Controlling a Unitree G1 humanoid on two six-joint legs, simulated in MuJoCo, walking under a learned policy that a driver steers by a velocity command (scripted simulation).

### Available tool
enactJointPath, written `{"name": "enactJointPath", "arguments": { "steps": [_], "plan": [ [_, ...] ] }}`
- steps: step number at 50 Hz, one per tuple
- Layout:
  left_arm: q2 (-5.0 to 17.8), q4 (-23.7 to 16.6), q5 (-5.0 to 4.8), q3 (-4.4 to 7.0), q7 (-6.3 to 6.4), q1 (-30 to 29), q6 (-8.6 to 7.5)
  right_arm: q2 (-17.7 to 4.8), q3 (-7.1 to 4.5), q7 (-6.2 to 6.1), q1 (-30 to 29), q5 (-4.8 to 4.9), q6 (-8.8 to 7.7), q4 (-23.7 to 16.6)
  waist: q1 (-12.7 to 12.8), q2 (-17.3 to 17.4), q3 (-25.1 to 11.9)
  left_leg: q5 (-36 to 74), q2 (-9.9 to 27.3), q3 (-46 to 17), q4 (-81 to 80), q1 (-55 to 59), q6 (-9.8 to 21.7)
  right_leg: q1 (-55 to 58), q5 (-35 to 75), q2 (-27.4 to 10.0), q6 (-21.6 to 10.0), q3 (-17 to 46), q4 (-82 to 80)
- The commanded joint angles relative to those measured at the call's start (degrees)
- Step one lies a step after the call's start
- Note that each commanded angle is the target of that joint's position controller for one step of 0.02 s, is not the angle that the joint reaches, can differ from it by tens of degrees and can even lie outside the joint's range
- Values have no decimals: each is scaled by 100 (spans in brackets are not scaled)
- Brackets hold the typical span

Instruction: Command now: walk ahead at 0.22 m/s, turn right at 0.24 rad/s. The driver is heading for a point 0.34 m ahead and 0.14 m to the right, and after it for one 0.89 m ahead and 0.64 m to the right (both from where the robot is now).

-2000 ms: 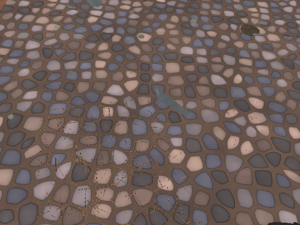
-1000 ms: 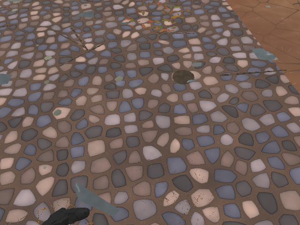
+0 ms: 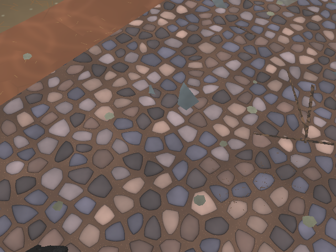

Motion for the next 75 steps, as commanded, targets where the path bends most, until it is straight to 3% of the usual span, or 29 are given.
{"name": "enactJointPath", "arguments": {
  "steps": [1,9,11,13,14,15,17,19,25,29,32,33,34,35,38,41,49,52,54,55,56,57,58,59,60,63,67,71,75],
  "plan": [
    [342,-160,-80,93,-140,270,-15,-805,-203,-87,-155,-41,-54,-186,-25,558,-768,3246,1404,104,-406,-274,433,1413,1148,222,-98,-251,-751],
    [357,-804,-204,132,-447,-372,192,-1049,-389,-155,451,10,175,19,-309,428,-174,2856,2702,-441,-135,2535,394,-1393,-1627,6,-728,-329,-214],
    [377,-733,-235,170,-434,152,219,-1210,-421,-182,75,19,197,-132,36,555,-495,4886,2351,193,466,1985,194,-135,-1970,430,-924,-931,-314],
    [781,-266,-252,450,-354,1998,215,-1316,-427,-227,-364,56,149,-239,1110,498,-1289,6040,1823,822,2717,231,-99,3021,-1589,1040,-1304,-1149,-778],
    [1479,-70,-242,714,-252,3034,196,-883,-291,-196,-517,50,-22,-537,1530,-666,-1562,3266,960,842,5080,-1981,-487,4883,-2618,48,-2031,1211,-1697],
    [1445,-138,-144,607,-257,2892,109,-362,-100,-41,-541,74,-293,-788,1010,-1694,-1788,-1441,20,-259,6333,-3900,-581,6006,-3566,-783,-2763,4382,-2873],
    [787,-322,-74,458,-221,2525,66,-816,-134,198,-1147,316,-724,-995,1041,-308,-1107,-994,714,-936,5817,-4668,-329,5723,-3207,-905,-2437,3959,-3116],
    [598,-438,-100,397,-210,1853,80,-736,-156,156,-1037,51,-734,-863,493,598,-511,-560,993,-761,4491,-3836,-450,4383,-1776,-379,-2189,2759,-3190],
    [873,-310,-199,458,94,1471,212,-310,-10,192,-1807,65,-505,-1131,490,-85,120,808,594,1,1462,-1796,-1122,1758,-1078,510,-1755,1470,-3508],
    [874,-118,-275,505,151,1705,172,-856,-246,125,-1716,305,-537,-1149,441,-485,-227,1592,633,-467,692,-666,-1089,2230,-1120,213,-1349,1981,-3311],
    [730,-307,-43,455,83,1242,229,-1334,-564,-37,513,353,-513,-684,-855,-611,-1641,631,916,-446,1179,1720,-763,2224,938,555,-793,1636,-613],
    [76,-502,194,228,41,1242,195,-1655,-609,-103,1933,275,-427,-489,-1193,374,-2724,-1177,1974,-1752,1395,3512,-489,1250,-844,851,-690,1328,1510],
    [-416,-759,-339,59,-5,2372,120,-1988,-600,26,1684,22,-430,-387,-210,3549,-3375,-3731,3318,-5628,-431,4303,497,-358,-3198,1168,-548,922,3490],
    [166,-514,-526,119,46,2155,166,-1385,-517,19,1073,93,-388,-618,-382,2727,-2390,-4568,3140,-5525,-784,3617,418,-987,-2589,623,-568,708,4025],
    [459,-769,-99,234,-36,627,228,-829,-383,-35,648,15,-292,-350,-351,559,-761,-1249,2534,-2652,-558,1443,98,-692,-1866,14,-673,335,3457],
    [137,-932,-293,186,-152,564,436,-435,-268,-31,415,94,-334,-58,22,857,-257,-358,2392,-1424,-874,654,43,-575,-1939,-348,-705,306,3125],
    [115,-1221,-163,87,-400,-663,368,-1126,-366,-103,473,51,-360,263,-24,124,487,1474,1975,1012,-1555,425,-287,-218,324,-115,-744,-650,625],
    [453,-1206,-221,251,-495,-642,291,-1657,-457,-137,789,30,-248,328,238,658,42,5940,2046,1364,-622,1232,-455,919,-12,681,-1040,-1456,-17],
    [929,-843,-311,530,-469,945,373,-1926,-539,-178,546,53,-99,193,1195,1138,-803,8041,2259,1334,1507,1151,-385,2658,-772,1069,-1321,-1530,82],
    [1318,-380,-293,767,-392,2509,441,-1837,-521,-169,167,105,-114,1,1947,870,-1385,7240,2063,1226,3397,-13,-456,4800,-379,1006,-1634,-1022,-553],
    [1540,-128,-327,854,-249,2771,546,-995,-298,-144,-50,98,-288,-121,1786,-851,-1063,438,739,1150,6303,-1877,-730,6031,-79,510,-1966,153,-997],
    [1783,-568,-109,697,-273,1913,371,-510,-50,-20,1057,216,-593,-678,488,-1985,-2466,-1993,270,-417,7755,-3819,-779,7315,-2492,-853,-3404,4182,-2157],
    [1165,-735,-6,637,-243,1927,282,-1179,-128,37,260,337,-787,-728,1030,-752,-2639,-1252,640,-1039,7250,-3885,-527,6872,-3613,-1026,-3033,4887,-3124],
    [1042,-635,89,579,-262,1709,152,-1169,-142,10,-192,485,-791,-847,723,4,-1342,-1067,756,-824,6657,-3879,-512,5608,-2513,-963,-2728,4374,-3364],
    [866,-630,70,522,-288,1213,38,-1046,-112,-61,-150,334,-718,-705,327,858,-945,-882,1094,-826,6009,-3398,-572,4595,-1103,-801,-2495,3619,-3153],
    [597,-606,49,391,-186,472,20,-1084,-190,-27,309,118,-348,-399,-165,671,-373,-955,1527,-577,4959,-2144,-951,2401,1650,-370,-2206,1818,-2978],
    [672,-214,-38,400,96,716,129,-302,76,38,-575,-68,-337,-619,197,328,-470,1144,1092,123,2304,-1324,-1126,1612,2430,658,-1688,182,-2772],
    [631,150,-96,396,115,1336,223,-572,-33,171,-1168,28,-405,-733,666,-72,-716,2879,804,-76,868,-1054,-931,2440,836,327,-1397,601,-2492],
    [375,154,14,349,136,992,321,-942,-277,200,-20,-74,-434,-323,-53,-61,-1057,3282,860,-96,501,-144,-587,3001,1037,438,-939,735,-712]
  ]
}}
